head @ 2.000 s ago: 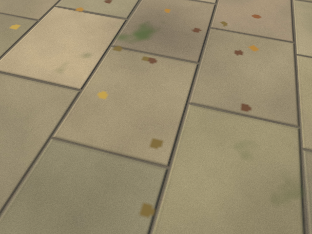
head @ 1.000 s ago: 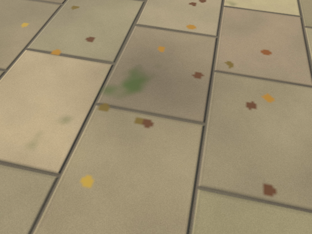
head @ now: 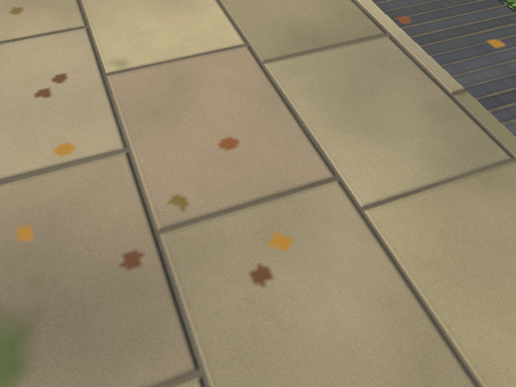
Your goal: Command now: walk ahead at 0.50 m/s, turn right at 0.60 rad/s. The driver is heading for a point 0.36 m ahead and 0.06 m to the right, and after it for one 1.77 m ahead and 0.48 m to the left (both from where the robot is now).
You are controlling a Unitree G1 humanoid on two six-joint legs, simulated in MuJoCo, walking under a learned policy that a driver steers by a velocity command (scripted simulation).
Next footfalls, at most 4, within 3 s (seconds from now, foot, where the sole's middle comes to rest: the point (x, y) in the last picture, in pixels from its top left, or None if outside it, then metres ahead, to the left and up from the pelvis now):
0.32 right None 0.32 -0.17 -0.78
0.82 left None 0.38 0.06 -0.78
1.28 right None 0.43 -0.17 -0.78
1.70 left None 0.30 0.08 -0.78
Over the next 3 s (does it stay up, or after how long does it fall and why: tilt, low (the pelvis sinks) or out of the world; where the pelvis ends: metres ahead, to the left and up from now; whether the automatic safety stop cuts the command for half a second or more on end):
stays up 0.63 0.23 -0.02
